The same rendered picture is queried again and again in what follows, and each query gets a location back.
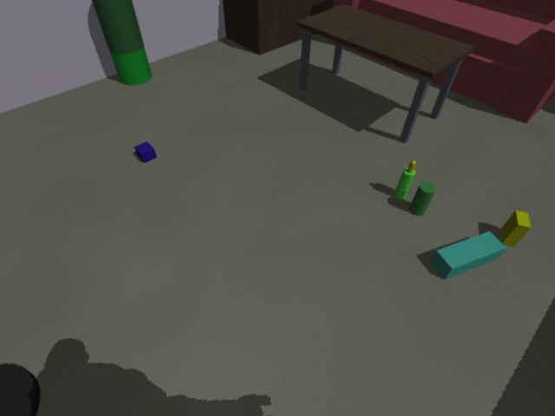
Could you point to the sofa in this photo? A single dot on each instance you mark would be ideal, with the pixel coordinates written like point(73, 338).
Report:
point(512, 67)

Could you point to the potted plant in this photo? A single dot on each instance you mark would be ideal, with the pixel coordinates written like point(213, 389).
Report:
point(122, 33)

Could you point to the coffee table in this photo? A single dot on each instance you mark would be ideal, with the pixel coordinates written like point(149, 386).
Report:
point(417, 50)

